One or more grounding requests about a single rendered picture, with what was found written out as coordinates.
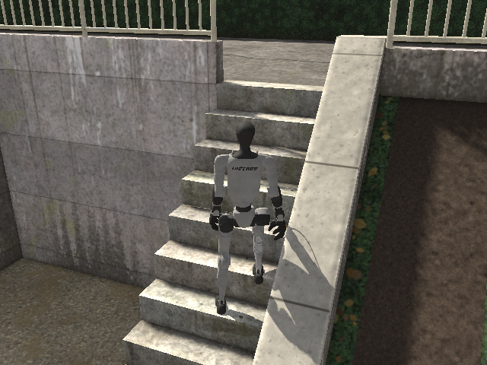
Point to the left robot upper arm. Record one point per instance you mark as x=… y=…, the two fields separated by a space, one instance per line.
x=220 y=162

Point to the right robot foot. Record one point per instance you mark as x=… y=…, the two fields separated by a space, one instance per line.
x=258 y=278

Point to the right robot forearm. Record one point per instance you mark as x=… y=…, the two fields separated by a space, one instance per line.
x=278 y=207

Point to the robot left hand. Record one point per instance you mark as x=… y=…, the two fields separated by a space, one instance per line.
x=213 y=221

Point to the robot right hand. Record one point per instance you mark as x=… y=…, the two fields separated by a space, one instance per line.
x=281 y=228

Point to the left robot forearm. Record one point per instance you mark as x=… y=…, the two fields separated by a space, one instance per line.
x=216 y=204

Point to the robot left thigh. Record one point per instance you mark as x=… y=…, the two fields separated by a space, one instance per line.
x=225 y=230

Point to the right robot upper arm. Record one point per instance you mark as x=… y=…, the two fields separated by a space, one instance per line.
x=271 y=175

